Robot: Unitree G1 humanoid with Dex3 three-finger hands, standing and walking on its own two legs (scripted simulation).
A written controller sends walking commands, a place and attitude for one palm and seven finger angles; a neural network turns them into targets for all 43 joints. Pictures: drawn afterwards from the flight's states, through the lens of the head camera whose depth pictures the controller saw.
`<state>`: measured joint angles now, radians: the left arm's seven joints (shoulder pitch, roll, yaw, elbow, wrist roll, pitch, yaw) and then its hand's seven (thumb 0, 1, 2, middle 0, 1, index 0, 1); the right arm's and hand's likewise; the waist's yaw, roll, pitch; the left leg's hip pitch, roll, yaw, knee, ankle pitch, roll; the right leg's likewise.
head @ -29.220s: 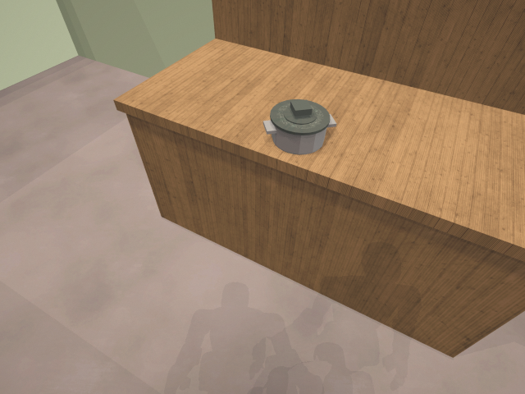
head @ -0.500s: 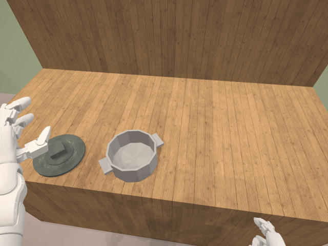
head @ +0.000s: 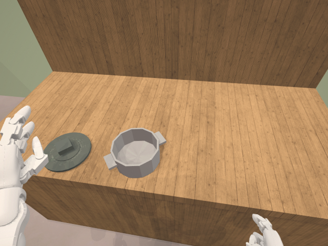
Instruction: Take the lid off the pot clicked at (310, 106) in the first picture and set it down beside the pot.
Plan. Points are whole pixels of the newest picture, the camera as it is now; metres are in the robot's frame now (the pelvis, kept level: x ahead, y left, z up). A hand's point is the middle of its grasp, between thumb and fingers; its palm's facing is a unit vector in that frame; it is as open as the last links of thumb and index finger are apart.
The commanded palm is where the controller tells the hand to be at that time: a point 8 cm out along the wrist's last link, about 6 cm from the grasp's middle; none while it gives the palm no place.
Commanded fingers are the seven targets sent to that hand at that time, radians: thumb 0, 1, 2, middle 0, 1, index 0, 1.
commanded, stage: draw the hand back to the body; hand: left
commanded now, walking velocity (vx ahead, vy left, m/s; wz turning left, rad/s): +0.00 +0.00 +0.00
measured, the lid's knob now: (64, 146) +0.43 +0.41 -0.07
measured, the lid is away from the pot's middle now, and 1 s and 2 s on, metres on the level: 0.26 0.26 0.26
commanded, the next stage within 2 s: step back with the hand held close in 0.58 s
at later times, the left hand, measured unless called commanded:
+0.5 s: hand (37, 182) +0.19 +0.25 +0.15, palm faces +0.36 -0.85 -0.39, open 7.4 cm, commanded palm +0.13 +0.30 +0.17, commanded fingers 0.00 0.90 0.90 -0.20 -0.30 -0.20 -0.30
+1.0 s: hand (32, 191) +0.18 +0.27 +0.13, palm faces +0.21 -0.88 -0.43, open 7.4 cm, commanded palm +0.11 +0.32 +0.17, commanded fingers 0.00 0.90 0.90 -0.20 -0.30 -0.20 -0.30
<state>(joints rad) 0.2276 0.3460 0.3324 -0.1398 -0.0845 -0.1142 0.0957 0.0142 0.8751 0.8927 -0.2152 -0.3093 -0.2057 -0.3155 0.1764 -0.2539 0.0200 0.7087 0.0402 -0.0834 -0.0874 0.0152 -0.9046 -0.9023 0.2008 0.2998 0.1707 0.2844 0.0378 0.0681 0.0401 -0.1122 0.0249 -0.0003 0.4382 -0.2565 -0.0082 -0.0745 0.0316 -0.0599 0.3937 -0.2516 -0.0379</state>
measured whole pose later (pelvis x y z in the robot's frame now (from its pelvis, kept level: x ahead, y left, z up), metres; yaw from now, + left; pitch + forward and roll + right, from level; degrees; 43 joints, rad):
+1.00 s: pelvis -0.03 +0.05 -0.01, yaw -2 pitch +0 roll -1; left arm 0.63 0.38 0.35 -0.58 -0.06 -0.20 0.06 0.01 0.89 0.90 -0.21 -0.30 -0.20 -0.30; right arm 0.14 -0.21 -0.01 0.56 0.02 -0.05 -0.05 0.02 -0.90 -0.90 0.20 0.30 0.19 0.29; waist -0.01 -0.04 0.07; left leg -0.29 -0.01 0.05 0.54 -0.26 0.05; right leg -0.26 -0.01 -0.01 0.48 -0.23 0.02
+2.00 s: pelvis -0.20 +0.05 -0.03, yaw -1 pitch -1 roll -3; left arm 0.58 0.42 0.35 -0.58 -0.04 -0.23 0.07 0.01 0.88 0.90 -0.22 -0.30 -0.21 -0.31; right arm 0.25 -0.17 0.01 0.64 0.04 -0.04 -0.04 0.02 -0.90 -0.90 0.20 0.30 0.20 0.30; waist -0.03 -0.05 -0.05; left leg -0.53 0.00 -0.02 1.11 -0.44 -0.01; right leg -0.25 -0.06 -0.06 0.67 -0.39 0.05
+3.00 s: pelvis -0.37 +0.17 -0.04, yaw +1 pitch +1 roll +0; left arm 0.15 0.20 0.05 0.58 0.05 0.13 -0.01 0.01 0.91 0.90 -0.20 -0.30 -0.19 -0.30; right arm 0.39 -0.16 0.01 0.74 -0.06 0.01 -0.05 0.01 -0.90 -0.90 0.21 0.30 0.20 0.30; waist -0.11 -0.08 0.02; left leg -0.30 -0.14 0.04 0.75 -0.47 0.14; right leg -0.64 0.09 0.06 1.42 -0.43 0.06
